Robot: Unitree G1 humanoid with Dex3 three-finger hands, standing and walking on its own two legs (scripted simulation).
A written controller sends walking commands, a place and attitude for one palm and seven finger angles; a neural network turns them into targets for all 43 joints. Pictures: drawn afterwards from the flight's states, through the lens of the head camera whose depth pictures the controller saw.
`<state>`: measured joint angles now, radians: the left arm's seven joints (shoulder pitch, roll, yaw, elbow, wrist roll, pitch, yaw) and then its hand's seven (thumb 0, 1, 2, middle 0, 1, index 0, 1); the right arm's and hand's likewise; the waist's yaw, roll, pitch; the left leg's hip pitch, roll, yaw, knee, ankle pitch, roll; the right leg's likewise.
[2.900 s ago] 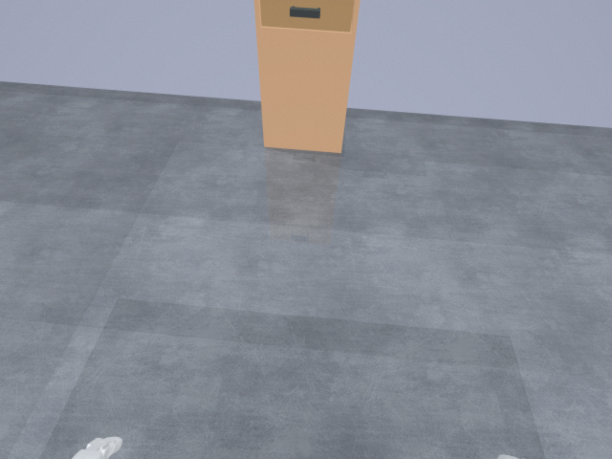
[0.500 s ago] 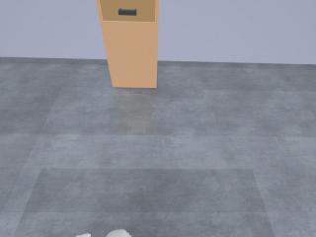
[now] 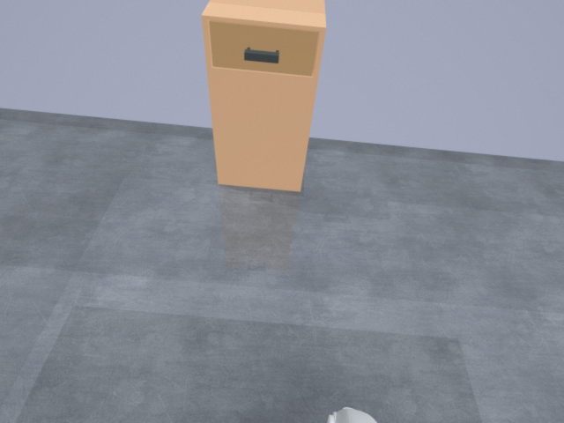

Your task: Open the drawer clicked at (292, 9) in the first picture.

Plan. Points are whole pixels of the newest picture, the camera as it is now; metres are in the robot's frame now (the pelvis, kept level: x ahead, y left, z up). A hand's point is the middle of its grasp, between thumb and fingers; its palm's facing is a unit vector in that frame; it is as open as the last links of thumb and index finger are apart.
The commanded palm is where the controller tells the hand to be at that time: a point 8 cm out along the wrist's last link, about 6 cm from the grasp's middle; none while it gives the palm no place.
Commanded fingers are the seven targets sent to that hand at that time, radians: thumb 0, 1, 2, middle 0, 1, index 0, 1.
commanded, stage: walk to a spot facing it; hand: left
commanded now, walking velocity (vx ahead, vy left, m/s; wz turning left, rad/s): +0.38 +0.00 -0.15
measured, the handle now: (262, 53) +1.27 +0.16 -0.07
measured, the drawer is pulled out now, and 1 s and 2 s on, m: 0.00 0.00 0.00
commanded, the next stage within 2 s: take the last steps up to it in 0.70 s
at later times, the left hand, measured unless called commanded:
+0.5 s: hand (222, 353) +0.26 +0.12 -0.17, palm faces +0.04 -0.98 -0.22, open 7.2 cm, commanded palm none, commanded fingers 0.00 0.90 0.90 -0.20 -0.30 -0.20 -0.30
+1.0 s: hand (213, 273) +0.43 +0.17 -0.18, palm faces +0.10 -0.98 -0.17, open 7.4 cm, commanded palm none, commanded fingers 0.00 0.90 0.90 -0.20 -0.30 -0.20 -0.30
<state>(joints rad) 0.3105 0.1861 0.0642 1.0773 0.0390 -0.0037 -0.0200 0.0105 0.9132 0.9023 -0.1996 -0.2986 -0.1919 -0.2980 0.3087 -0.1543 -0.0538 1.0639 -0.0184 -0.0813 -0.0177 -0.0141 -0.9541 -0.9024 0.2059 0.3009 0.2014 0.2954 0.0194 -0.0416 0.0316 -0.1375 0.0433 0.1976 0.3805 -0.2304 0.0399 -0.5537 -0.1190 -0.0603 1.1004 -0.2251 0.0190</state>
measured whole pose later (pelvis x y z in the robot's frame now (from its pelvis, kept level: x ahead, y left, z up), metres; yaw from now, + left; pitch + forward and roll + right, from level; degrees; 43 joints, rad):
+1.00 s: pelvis +0.41 -0.01 +0.00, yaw +3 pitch -2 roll +0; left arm 0.25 0.17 0.05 1.07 0.03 0.00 0.00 0.01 0.91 0.90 -0.20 -0.30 -0.19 -0.30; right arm 0.27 -0.16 -0.05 1.08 -0.02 -0.06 -0.01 -0.01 -0.95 -0.90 0.21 0.30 0.20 0.30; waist 0.01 -0.02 0.04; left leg -0.15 0.02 0.18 0.39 -0.21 0.05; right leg -0.49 -0.13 -0.09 0.91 -0.27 0.04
